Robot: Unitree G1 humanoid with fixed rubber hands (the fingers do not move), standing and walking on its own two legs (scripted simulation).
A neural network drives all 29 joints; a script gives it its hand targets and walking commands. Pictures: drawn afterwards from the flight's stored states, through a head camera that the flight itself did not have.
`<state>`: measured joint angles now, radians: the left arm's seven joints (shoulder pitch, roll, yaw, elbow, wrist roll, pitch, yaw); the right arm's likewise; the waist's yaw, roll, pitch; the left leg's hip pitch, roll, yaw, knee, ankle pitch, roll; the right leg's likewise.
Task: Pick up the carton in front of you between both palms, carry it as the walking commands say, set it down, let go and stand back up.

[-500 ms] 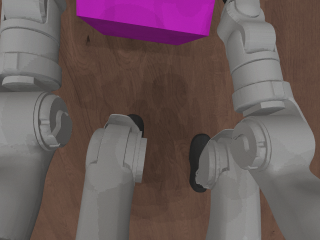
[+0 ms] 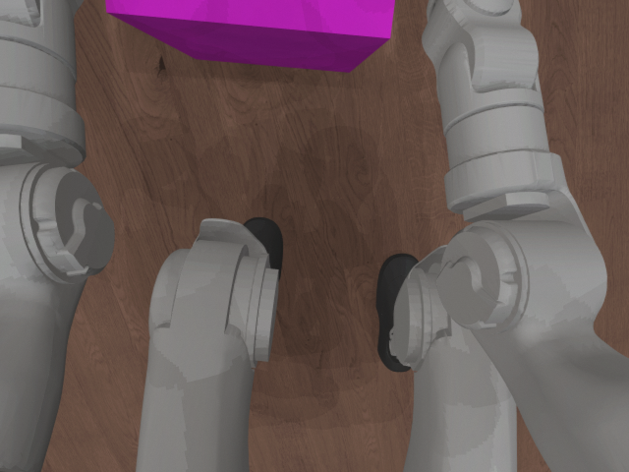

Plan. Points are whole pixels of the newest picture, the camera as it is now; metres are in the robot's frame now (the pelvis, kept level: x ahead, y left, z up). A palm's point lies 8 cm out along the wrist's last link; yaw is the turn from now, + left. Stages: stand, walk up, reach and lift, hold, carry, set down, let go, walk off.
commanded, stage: set down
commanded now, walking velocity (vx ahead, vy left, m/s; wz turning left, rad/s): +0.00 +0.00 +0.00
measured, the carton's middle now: out of the picture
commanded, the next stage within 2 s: let go in 1.74 s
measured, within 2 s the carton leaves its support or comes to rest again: neither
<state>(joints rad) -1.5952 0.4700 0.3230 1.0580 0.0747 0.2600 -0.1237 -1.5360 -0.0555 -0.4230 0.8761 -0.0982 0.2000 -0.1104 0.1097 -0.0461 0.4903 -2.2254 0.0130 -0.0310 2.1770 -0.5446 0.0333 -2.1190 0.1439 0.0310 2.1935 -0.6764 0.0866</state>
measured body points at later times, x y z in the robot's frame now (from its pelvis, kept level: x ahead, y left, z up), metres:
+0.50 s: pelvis +0.01 +0.00 -0.01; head +0.39 +0.06 +0.21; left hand +0.53 +0.30 -0.21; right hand +0.57 -0.04 -0.21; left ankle +0.12 +0.11 -0.35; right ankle +0.10 -0.13 -0.35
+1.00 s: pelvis -0.01 -0.01 +0.05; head +0.35 +0.07 +0.29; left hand +0.55 +0.32 -0.08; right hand +0.60 -0.05 -0.08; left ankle +0.12 +0.11 -0.35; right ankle +0.10 -0.13 -0.35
